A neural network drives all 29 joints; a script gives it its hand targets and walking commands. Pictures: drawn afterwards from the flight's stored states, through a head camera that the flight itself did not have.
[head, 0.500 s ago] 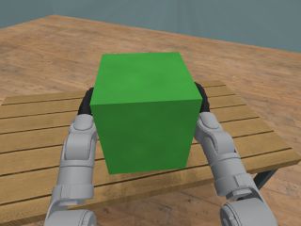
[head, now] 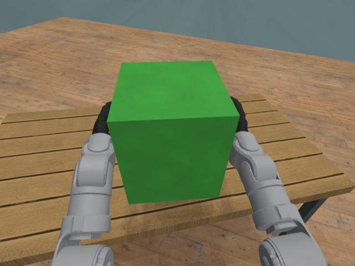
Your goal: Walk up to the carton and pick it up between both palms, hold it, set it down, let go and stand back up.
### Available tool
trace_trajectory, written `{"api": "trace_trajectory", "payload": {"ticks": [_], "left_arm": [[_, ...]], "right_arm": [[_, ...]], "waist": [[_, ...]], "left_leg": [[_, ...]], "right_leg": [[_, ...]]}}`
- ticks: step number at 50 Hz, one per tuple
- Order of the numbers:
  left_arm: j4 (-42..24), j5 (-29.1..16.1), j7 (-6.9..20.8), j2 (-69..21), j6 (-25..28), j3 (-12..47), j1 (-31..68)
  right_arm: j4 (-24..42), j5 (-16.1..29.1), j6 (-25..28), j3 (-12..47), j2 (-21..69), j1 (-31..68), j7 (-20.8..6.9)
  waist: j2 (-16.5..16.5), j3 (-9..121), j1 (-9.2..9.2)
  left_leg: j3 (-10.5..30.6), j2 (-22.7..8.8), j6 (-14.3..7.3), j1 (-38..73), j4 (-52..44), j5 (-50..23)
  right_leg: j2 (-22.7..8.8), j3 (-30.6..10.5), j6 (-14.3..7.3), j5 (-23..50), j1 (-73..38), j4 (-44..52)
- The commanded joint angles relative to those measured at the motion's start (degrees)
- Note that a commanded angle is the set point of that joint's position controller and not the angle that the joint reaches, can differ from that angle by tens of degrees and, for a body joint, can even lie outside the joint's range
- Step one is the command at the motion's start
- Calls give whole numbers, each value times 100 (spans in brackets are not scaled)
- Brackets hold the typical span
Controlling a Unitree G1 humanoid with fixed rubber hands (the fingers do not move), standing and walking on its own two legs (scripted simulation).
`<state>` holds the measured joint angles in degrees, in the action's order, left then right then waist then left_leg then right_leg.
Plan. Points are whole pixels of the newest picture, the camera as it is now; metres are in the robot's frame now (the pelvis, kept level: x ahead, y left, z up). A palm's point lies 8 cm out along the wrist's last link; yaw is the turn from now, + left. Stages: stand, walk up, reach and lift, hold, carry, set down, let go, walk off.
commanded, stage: hold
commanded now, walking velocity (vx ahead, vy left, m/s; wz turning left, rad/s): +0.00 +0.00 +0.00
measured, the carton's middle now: (171, 131) +0.37 +0.02 +0.17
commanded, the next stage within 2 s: none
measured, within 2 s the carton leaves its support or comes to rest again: neither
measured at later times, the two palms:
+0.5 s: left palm (103, 136) +0.35 +0.16 +0.17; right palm (237, 132) +0.36 -0.13 +0.18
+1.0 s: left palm (104, 135) +0.36 +0.16 +0.17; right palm (237, 131) +0.36 -0.13 +0.18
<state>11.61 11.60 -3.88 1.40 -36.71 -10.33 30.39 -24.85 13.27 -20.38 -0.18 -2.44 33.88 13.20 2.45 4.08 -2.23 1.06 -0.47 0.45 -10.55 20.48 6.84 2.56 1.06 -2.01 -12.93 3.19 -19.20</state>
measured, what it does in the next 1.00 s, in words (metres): stands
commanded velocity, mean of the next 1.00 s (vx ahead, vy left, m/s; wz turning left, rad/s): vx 0.00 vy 0.00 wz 0.00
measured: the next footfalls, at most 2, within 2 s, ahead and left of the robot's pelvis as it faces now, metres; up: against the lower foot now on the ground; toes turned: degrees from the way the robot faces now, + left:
none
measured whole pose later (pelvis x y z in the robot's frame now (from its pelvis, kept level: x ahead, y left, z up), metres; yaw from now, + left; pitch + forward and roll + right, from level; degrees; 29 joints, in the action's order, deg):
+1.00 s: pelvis +0.00 +0.00 +0.00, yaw +0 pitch -3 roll +0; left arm 11.5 11.5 -3.9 1.4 -36.9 -10.4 30.1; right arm -25.1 13.3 -20.6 -0.1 -2.5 34.2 13.2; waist 2.6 4.0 -2.3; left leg 1.2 -0.5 0.5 -10.2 20.4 7.0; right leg 2.6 1.0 -2.0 -12.8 3.0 -19.0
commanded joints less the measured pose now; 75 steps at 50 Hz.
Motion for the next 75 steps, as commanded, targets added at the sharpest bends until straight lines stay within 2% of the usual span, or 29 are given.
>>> {"api": "trace_trajectory", "payload": {"ticks": [1,21,33,59,75], "left_arm": [[-1290,-829,870,-4073,458,3129,4321],[-1458,-859,875,-4077,469,3218,4269],[-1368,-851,880,-4031,462,3149,4283],[-1449,-856,868,-4074,468,3198,4308],[-1396,-868,862,-4085,463,3181,4344]], "right_arm": [[1923,397,467,2640,3878,5050,-510],[2014,466,453,2723,3896,4948,-479],[1994,446,435,2718,3903,4981,-483],[1951,462,453,2683,3872,4950,-496],[1934,432,442,2664,3861,4978,-511]], "waist": [[-434,2440,-18],[-499,2483,-53],[-394,2421,-9],[-504,2510,-43],[-452,2482,-35]], "left_leg": [[45,108,-21,2259,54,-1071],[66,135,25,2274,121,-1259],[44,134,-22,2206,71,-1109],[60,129,30,2273,109,-1271],[42,129,8,2236,72,-1176]], "right_leg": [[3,74,669,1611,636,385],[-4,59,691,1936,513,330],[-11,46,693,1813,544,348],[9,69,664,1872,514,332],[17,76,650,1737,550,362]]}}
